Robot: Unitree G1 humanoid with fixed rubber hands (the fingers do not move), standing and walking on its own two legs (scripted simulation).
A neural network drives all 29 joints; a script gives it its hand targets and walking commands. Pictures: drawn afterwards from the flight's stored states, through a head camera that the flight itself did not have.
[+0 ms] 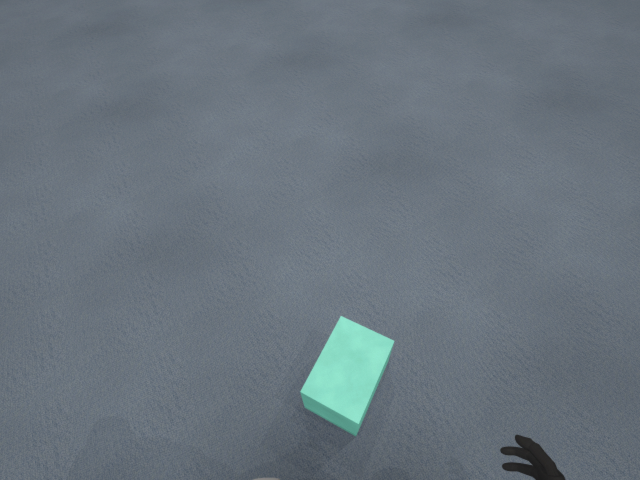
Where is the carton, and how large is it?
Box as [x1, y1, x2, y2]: [300, 316, 393, 435]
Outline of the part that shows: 341,316 300,392 304,406 306,408 350,433 356,435 388,360 393,340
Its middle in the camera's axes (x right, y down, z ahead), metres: +0.08 +0.41 +1.14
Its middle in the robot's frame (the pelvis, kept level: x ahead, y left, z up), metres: +0.44 -0.02 -0.69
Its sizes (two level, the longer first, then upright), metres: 0.246 0.171 0.175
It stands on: the floor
